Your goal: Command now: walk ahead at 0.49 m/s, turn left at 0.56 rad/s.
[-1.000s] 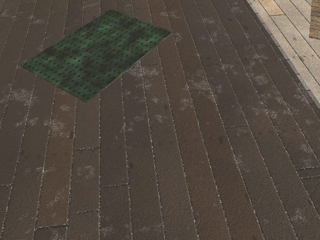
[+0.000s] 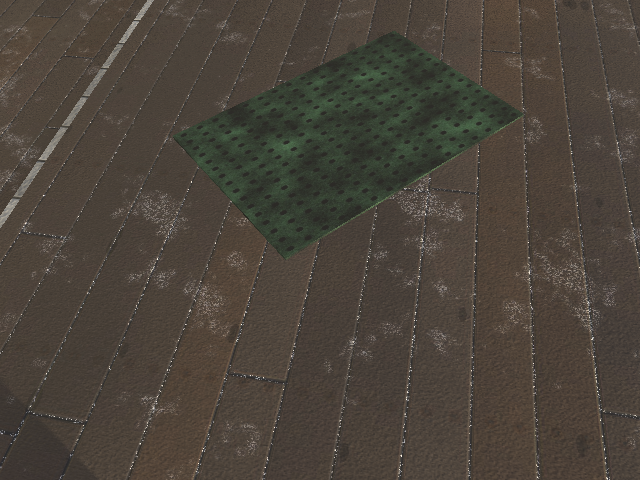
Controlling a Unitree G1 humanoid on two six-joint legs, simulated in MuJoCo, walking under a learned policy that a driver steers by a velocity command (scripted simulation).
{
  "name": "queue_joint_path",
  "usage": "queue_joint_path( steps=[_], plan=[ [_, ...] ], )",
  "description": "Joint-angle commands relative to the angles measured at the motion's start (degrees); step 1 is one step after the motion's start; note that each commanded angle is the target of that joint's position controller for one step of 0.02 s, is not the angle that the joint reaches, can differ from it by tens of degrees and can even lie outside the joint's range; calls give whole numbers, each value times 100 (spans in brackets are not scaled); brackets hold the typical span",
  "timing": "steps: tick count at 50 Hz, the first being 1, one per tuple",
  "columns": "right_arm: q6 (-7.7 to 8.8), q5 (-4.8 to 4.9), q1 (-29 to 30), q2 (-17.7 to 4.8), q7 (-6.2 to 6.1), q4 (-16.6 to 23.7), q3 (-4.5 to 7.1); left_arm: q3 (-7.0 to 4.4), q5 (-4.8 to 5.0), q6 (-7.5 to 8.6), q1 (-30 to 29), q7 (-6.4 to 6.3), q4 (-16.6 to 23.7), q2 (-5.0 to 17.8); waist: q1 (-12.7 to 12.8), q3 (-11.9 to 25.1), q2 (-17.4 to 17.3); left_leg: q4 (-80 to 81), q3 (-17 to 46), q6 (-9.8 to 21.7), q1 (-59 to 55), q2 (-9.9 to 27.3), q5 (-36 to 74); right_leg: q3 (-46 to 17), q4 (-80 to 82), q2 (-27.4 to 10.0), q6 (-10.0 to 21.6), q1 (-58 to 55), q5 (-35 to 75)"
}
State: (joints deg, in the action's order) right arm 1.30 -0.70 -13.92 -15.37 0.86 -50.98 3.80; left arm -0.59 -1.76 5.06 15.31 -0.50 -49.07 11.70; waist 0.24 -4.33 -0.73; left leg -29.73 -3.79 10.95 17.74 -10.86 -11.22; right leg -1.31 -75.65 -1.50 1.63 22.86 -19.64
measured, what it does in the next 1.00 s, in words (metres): walks ahead: right foot, then left foot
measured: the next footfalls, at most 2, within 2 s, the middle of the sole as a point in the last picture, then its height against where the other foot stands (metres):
right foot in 0.44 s outside the picture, level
left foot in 0.98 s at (305, 373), level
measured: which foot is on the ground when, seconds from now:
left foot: down 0.00-0.46, up 0.48-0.96, down 0.98-1.00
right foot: up 0.00-0.42, down 0.44-0.98, up 1.00-1.00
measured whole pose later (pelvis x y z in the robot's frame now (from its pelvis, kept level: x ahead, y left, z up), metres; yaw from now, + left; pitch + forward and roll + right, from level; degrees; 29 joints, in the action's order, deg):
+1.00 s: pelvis +0.55 +0.00 +0.00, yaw -5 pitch +2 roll +0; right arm 5.1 -2.4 1.2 -13.2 -0.1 -38.6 -1.0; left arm -3.7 0.2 2.6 28.5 0.1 -50.5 15.0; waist 6.0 -1.4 0.4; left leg -29.4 1.0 2.1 25.2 -2.2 -6.8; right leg -12.7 -37.2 8.1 4.7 5.5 -27.2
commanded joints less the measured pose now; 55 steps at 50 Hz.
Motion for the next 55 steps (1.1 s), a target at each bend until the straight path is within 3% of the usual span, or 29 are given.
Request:
queue_joint_path(
  steps=[1,4,9,16,17,19,20,21,22,23,24,25,26,28,32,35,38,43,45,47,48,49,50,51,52,53,55],
  plan=[
    [229,45,-215,-532,-46,265,88,-142,-135,-164,363,43,394,669,248,124,534,1877,2559,801,-383,1893,1216,-194,631,-431,-196,879,104],
    [288,72,-514,-719,-48,197,123,-131,-126,-292,-162,78,650,604,125,128,172,1918,2135,548,-234,1544,1574,20,1414,-485,-373,1050,770],
    [229,87,-1333,-710,-79,89,122,-154,-91,-354,-1347,122,1072,707,-415,173,-197,1717,2350,45,-1239,1479,1870,37,2518,-345,-450,1932,1876],
    [237,-26,-1909,-624,-195,-23,58,-26,-33,-235,-2373,243,1462,625,-762,88,-402,1342,2415,68,-2295,1647,3012,275,3888,40,-229,1917,1872],
    [256,-38,-1886,-627,-215,-42,44,-16,-11,-208,-2363,253,1476,618,-739,75,-448,1370,2365,31,-2290,1729,3182,318,4111,75,-121,1609,1894],
    [308,-53,-1570,-757,-229,-18,41,-78,23,-176,-1799,213,1326,771,-389,172,-540,1122,2139,-168,-2121,1791,4079,360,4532,247,156,497,1604],
    [334,-66,-1495,-841,-224,-34,51,-153,38,-157,-1250,159,1144,934,-154,421,-564,609,2025,-259,-2176,1779,4963,417,4588,428,297,-159,1324],
    [349,-72,-1387,-883,-197,-51,52,-224,61,-113,-391,92,870,1058,266,821,-433,-341,1783,-345,-2141,1628,5326,452,4927,503,461,-1050,1439],
    [383,-61,-1291,-796,-165,17,20,-299,-7,-62,550,2,643,1244,676,1366,-280,-1584,1637,-397,-1354,1464,4234,-125,4878,-59,702,-2413,1225],
    [394,80,-1898,-242,-135,132,-97,-455,-143,-59,1223,-37,587,1839,520,2263,1014,-3792,1098,-676,219,708,1042,-2638,4734,-1697,1473,-4106,1047],
    [390,11,-2141,-521,-129,39,-58,-481,35,-161,1085,64,427,1626,321,2205,1324,-4643,881,-722,1370,304,-1728,-4477,5701,-2084,1918,-4123,741],
    [385,-161,-1497,-705,-121,148,-37,-418,167,-185,443,128,537,1260,122,1067,627,-4688,994,-674,1840,765,-1165,-3937,5957,-1781,1786,-3152,44],
    [412,-197,-887,-688,-76,312,-62,-358,163,-175,54,170,601,975,95,575,185,-4389,934,-688,1848,987,-736,-3161,6087,-1528,1659,-2426,314],
    [360,-250,-599,-551,-10,497,-99,-294,125,-125,120,171,442,800,-133,218,158,-3791,857,-789,1600,1256,-584,-2363,6270,-1015,1423,-1604,1437],
    [214,-257,-402,-325,24,638,-191,-358,171,-32,513,159,231,971,-213,332,404,-3048,585,-1055,1462,1331,-440,-1780,6426,-648,1398,-1232,2375],
    [181,-223,553,-275,31,995,-240,-378,196,-72,867,129,140,1000,1,102,412,-2172,442,-1236,1778,1372,275,-1681,6587,-486,1279,-1102,2369],
    [187,-187,1255,-201,66,1227,-300,-407,200,-105,1262,101,63,1021,257,168,463,-1390,410,-1296,1749,1265,964,-1659,6404,-357,1011,-1340,2663],
    [252,-103,2019,-232,60,1539,-352,-451,96,-173,1644,23,39,1092,512,244,524,-645,468,-1256,1729,1032,832,-2027,5853,-487,976,-2045,3318],
    [300,-78,1869,-325,36,1558,-329,-480,78,-196,1453,-18,109,1144,353,280,588,-225,564,-1153,1191,964,571,-2204,5611,-540,879,-2012,3367],
    [364,-55,1022,-505,-45,1321,-244,-503,95,-184,1108,-1,200,1222,-61,581,567,321,521,-973,-231,765,287,-2209,4946,-345,676,-1644,3743],
    [441,-103,354,-738,-128,1169,-153,-490,153,-136,1035,55,220,1165,-384,986,261,584,793,-785,-1345,1099,355,-1940,4010,-15,538,-1270,3536],
    [471,-230,-605,-1191,-249,1128,-34,-405,239,-72,1007,84,424,842,-713,1852,-409,674,2067,-466,-2683,2486,-728,-1423,2570,243,420,-563,2025],
    [359,-265,-583,-1540,-275,1144,66,-324,374,-119,1719,61,531,472,-332,2290,-1510,1159,4351,216,-3675,3742,-1098,-644,1289,1005,267,1027,-1366],
    [284,-178,-396,-1094,-241,1128,61,-396,149,-229,1564,-3,377,1005,-259,1684,-734,1255,4590,271,-3029,3611,-1836,-475,722,460,299,1613,-1046],
    [292,-134,-100,-598,-208,1188,-54,-422,61,-258,1072,57,391,1024,-238,974,-169,1427,3708,113,-2273,3239,-1619,-489,705,271,278,1572,-456],
    [318,-138,87,-403,-171,1156,-106,-410,44,-271,812,119,453,897,-145,607,-101,1612,2944,-14,-1723,2948,-827,-431,856,130,223,1449,-137],
    [403,-105,13,-321,-162,1023,-128,-413,-49,-394,702,228,481,808,4,377,-493,1810,1935,-223,-1192,2545,210,-316,1021,-55,136,1211,51]
  ],
)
